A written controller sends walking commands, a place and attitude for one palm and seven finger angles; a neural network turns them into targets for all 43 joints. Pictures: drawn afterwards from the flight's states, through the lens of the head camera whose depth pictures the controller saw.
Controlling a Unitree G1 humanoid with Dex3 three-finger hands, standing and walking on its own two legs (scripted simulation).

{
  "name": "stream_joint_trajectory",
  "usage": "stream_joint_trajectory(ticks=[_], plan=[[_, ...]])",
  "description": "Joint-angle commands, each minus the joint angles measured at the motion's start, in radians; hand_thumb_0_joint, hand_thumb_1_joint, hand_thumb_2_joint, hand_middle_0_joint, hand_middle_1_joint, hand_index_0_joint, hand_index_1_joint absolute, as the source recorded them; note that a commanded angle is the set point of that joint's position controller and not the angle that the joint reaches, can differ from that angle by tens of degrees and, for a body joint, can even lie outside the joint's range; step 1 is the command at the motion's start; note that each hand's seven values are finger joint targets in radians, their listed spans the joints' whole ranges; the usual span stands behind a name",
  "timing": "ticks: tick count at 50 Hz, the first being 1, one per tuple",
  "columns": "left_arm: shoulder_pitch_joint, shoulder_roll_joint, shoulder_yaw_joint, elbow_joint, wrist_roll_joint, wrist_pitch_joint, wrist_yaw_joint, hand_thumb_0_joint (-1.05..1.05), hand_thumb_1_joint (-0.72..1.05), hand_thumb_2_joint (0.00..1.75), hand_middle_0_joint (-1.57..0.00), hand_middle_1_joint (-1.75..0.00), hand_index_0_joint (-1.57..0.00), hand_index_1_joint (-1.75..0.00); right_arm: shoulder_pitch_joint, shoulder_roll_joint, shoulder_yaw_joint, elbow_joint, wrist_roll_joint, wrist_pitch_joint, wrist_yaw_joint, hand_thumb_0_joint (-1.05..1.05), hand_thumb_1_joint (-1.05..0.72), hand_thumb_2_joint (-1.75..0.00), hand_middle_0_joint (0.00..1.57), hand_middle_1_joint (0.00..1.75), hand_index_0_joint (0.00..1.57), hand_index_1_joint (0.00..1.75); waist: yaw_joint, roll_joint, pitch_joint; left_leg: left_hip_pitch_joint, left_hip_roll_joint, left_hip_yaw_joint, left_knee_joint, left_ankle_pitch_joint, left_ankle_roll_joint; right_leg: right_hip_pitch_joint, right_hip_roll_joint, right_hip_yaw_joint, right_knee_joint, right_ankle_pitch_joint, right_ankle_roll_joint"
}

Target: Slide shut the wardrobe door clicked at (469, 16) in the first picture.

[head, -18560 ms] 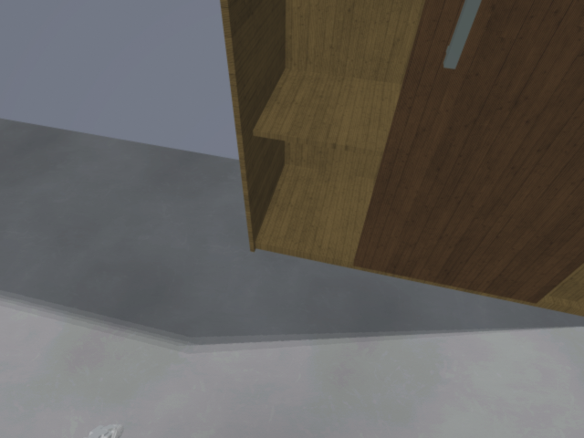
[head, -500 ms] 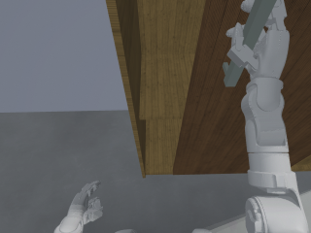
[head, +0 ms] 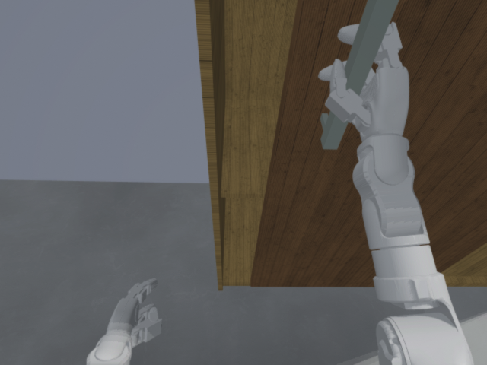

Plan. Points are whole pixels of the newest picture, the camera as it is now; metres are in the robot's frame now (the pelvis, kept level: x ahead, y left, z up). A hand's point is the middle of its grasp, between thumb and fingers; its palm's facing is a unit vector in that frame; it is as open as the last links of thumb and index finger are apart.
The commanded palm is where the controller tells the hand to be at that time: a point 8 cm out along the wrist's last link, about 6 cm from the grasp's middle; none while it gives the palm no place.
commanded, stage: step sideways, sliding the door along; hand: right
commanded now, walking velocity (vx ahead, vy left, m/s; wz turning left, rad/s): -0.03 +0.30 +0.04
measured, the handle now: (348, 71) +0.44 -0.12 +0.26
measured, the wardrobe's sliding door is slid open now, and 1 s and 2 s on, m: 0.11 0.10 0.10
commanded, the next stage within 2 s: stop walking and hold the door there in 1.54 s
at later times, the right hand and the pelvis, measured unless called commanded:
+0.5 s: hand (326, 95) +0.40 -0.08 +0.25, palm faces -0.01 +1.00 -0.04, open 6.2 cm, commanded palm +0.38 -0.11 +0.26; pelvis -0.01 -0.01 +0.00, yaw +2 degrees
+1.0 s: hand (327, 94) +0.39 -0.08 +0.25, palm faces -0.02 +1.00 -0.04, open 6.2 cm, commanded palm +0.38 -0.12 +0.26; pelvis -0.01 -0.01 +0.00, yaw +1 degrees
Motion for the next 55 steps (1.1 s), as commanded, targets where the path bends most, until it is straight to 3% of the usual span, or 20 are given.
stream_joint_trajectory(ticks=[1,4,8,10,11,12,14,18,22,26,28,31,36,37,40,46,47,49,52,55], plan=[[-0.090,0.106,0.042,-0.159,-0.001,-0.050,0.008,0.00,0.90,0.90,-0.20,-0.30,-0.20,-0.30,-0.550,-0.020,0.134,-0.400,-0.044,-0.146,0.095,0.00,-0.90,-0.90,0.45,1.40,0.45,1.40,0.087,0.044,-0.512,0.120,0.140,-0.141,-0.081,0.536,-0.053,0.258,-0.026,-0.021,0.087,0.500,-0.124],[-0.103,0.097,0.039,-0.155,0.001,-0.048,0.010,0.00,0.90,0.90,-0.20,-0.30,-0.20,-0.30,-0.528,-0.046,0.106,-0.402,-0.042,-0.144,0.093,0.00,-0.90,-0.90,0.45,1.40,0.45,1.40,0.092,0.047,-0.512,0.098,0.149,-0.153,-0.068,0.540,-0.049,0.235,-0.009,-0.023,0.075,0.420,-0.117],[-0.102,0.106,0.039,-0.163,0.007,-0.048,0.013,0.00,0.90,0.90,-0.20,-0.30,-0.20,-0.30,-0.499,-0.065,0.074,-0.401,-0.036,-0.143,0.090,0.00,-0.90,-0.90,0.45,1.40,0.45,1.40,0.081,-0.050,-0.501,0.080,0.117,-0.117,-0.048,0.398,-0.069,0.234,-0.064,0.007,0.014,0.467,-0.136],[-0.087,0.105,0.044,-0.164,0.005,-0.053,0.015,0.00,0.90,0.90,-0.20,-0.30,-0.20,-0.30,-0.501,-0.090,0.049,-0.395,-0.042,-0.143,0.092,0.00,-0.90,-0.90,0.45,1.40,0.45,1.40,0.082,-0.007,-0.508,0.090,0.124,-0.121,-0.079,0.478,-0.064,0.264,-0.050,-0.025,0.063,0.524,-0.126],[-0.084,0.099,0.042,-0.168,0.000,-0.056,0.014,0.00,0.90,0.90,-0.20,-0.30,-0.20,-0.30,-0.513,-0.067,0.071,-0.396,-0.042,-0.142,0.097,0.00,-0.90,-0.90,0.45,1.40,0.45,1.40,0.089,0.026,-0.525,0.110,0.134,-0.129,-0.079,0.540,-0.056,0.263,-0.028,-0.037,0.083,0.516,-0.116],[-0.090,0.095,0.033,-0.165,-0.004,-0.055,0.016,0.00,0.90,0.90,-0.20,-0.30,-0.20,-0.30,-0.528,-0.057,0.091,-0.414,-0.036,-0.144,0.098,0.00,-0.90,-0.90,0.45,1.40,0.45,1.40,0.095,0.012,-0.532,0.134,0.147,-0.136,-0.066,0.567,-0.047,0.237,-0.017,-0.029,0.073,0.492,-0.113],[-0.095,0.095,0.037,-0.163,0.000,-0.060,0.018,0.00,0.90,0.90,-0.20,-0.30,-0.20,-0.30,-0.527,-0.083,0.056,-0.395,-0.038,-0.145,0.095,0.00,-0.90,-0.90,0.45,1.40,0.45,1.40,0.089,0.000,-0.524,0.098,0.138,-0.140,-0.068,0.506,-0.057,0.239,-0.025,-0.031,0.055,0.441,-0.119],[-0.094,0.103,0.032,-0.162,0.002,-0.060,0.023,0.00,0.90,0.90,-0.20,-0.30,-0.20,-0.30,-0.535,-0.076,0.052,-0.365,-0.030,-0.139,0.089,0.00,-0.90,-0.90,0.45,1.40,0.45,1.40,0.078,-0.037,-0.496,0.071,0.119,-0.124,-0.070,0.337,-0.067,0.215,-0.051,-0.009,0.006,0.376,-0.133],[-0.088,0.094,0.025,-0.152,-0.003,-0.065,0.028,0.00,0.90,0.90,-0.20,-0.30,-0.20,-0.30,-0.556,-0.072,0.068,-0.368,-0.029,-0.136,0.094,0.00,-0.90,-0.90,0.45,1.40,0.45,1.40,0.086,0.010,-0.511,0.093,0.133,-0.131,-0.092,0.420,-0.058,0.232,-0.028,-0.030,0.038,0.389,-0.124],[-0.085,0.098,0.025,-0.145,0.001,-0.070,0.031,0.00,0.90,0.90,-0.20,-0.30,-0.20,-0.30,-0.581,-0.087,0.041,-0.328,-0.028,-0.130,0.088,0.00,-0.90,-0.90,0.45,1.40,0.45,1.40,0.083,0.018,-0.497,0.045,0.127,-0.148,-0.101,0.308,-0.059,0.214,-0.023,-0.025,0.021,0.284,-0.127],[-0.090,0.097,0.018,-0.143,0.003,-0.070,0.034,0.00,0.90,0.90,-0.20,-0.30,-0.20,-0.30,-0.584,-0.080,0.043,-0.329,-0.025,-0.128,0.086,0.00,-0.90,-0.90,0.45,1.40,0.45,1.40,0.079,-0.023,-0.482,0.040,0.116,-0.128,-0.093,0.244,-0.065,0.195,-0.035,-0.015,-0.012,0.255,-0.134],[-0.079,0.096,0.019,-0.141,0.001,-0.072,0.036,0.00,0.90,0.90,-0.20,-0.30,-0.20,-0.30,-0.589,-0.088,0.034,-0.321,-0.028,-0.126,0.085,0.00,-0.90,-0.90,0.45,1.40,0.45,1.40,0.076,0.019,-0.498,0.051,0.120,-0.135,-0.115,0.267,-0.060,0.214,-0.021,-0.027,0.021,0.275,-0.131],[-0.079,0.094,0.018,-0.136,0.001,-0.074,0.039,0.00,0.90,0.90,-0.20,-0.30,-0.20,-0.30,-0.603,-0.082,0.039,-0.307,-0.027,-0.122,0.088,0.00,-0.90,-0.90,0.45,1.40,0.45,1.40,0.082,0.034,-0.509,0.049,0.129,-0.144,-0.114,0.346,-0.051,0.241,-0.011,-0.029,0.039,0.339,-0.128],[-0.083,0.095,0.014,-0.129,-0.001,-0.072,0.041,0.00,0.90,0.90,-0.20,-0.30,-0.20,-0.30,-0.588,-0.069,0.061,-0.312,-0.023,-0.120,0.090,0.00,-0.90,-0.90,0.45,1.40,0.45,1.40,0.086,0.014,-0.497,0.047,0.126,-0.133,-0.110,0.342,-0.054,0.238,-0.017,-0.022,0.018,0.337,-0.129],[-0.076,0.099,0.019,-0.131,0.002,-0.075,0.039,0.00,0.90,0.90,-0.20,-0.30,-0.20,-0.30,-0.596,-0.089,0.033,-0.309,-0.027,-0.123,0.089,0.00,-0.90,-0.90,0.45,1.40,0.45,1.40,0.080,-0.012,-0.502,0.044,0.119,-0.118,-0.105,0.325,-0.061,0.244,-0.032,-0.022,0.019,0.367,-0.131],[-0.076,0.093,0.018,-0.131,0.001,-0.070,0.040,0.00,0.90,0.90,-0.20,-0.30,-0.20,-0.30,-0.582,-0.075,0.043,-0.294,-0.027,-0.118,0.090,0.00,-0.90,-0.90,0.45,1.40,0.45,1.40,0.084,0.038,-0.495,0.036,0.132,-0.143,-0.123,0.303,-0.050,0.226,-0.004,-0.029,0.031,0.284,-0.125],[-0.079,0.094,0.014,-0.127,-0.002,-0.067,0.042,0.00,0.90,0.90,-0.20,-0.30,-0.20,-0.30,-0.571,-0.060,0.066,-0.299,-0.020,-0.117,0.090,0.00,-0.90,-0.90,0.45,1.40,0.45,1.40,0.087,0.010,-0.486,0.039,0.127,-0.130,-0.113,0.286,-0.053,0.219,-0.010,-0.016,0.003,0.286,-0.129],[-0.080,0.099,0.017,-0.132,0.003,-0.069,0.042,0.00,0.90,0.90,-0.20,-0.30,-0.20,-0.30,-0.572,-0.079,0.038,-0.295,-0.025,-0.118,0.088,0.00,-0.90,-0.90,0.45,1.40,0.45,1.40,0.077,-0.023,-0.482,0.017,0.115,-0.116,-0.106,0.273,-0.061,0.234,-0.034,-0.015,0.006,0.325,-0.136],[-0.077,0.095,0.016,-0.132,-0.003,-0.065,0.042,0.00,0.90,0.90,-0.20,-0.30,-0.20,-0.30,-0.560,-0.069,0.060,-0.308,-0.022,-0.116,0.092,0.00,-0.90,-0.90,0.45,1.40,0.45,1.40,0.083,0.007,-0.486,0.046,0.123,-0.119,-0.119,0.323,-0.057,0.234,-0.023,-0.024,0.022,0.347,-0.130],[-0.072,0.096,0.023,-0.133,0.002,-0.066,0.042,0.00,0.90,0.90,-0.20,-0.30,-0.20,-0.30,-0.555,-0.096,0.024,-0.309,-0.028,-0.117,0.088,0.00,-0.90,-0.90,0.45,1.40,0.45,1.40,0.083,0.040,-0.506,0.052,0.135,-0.135,-0.115,0.380,-0.049,0.238,-0.009,-0.033,0.054,0.362,-0.125]])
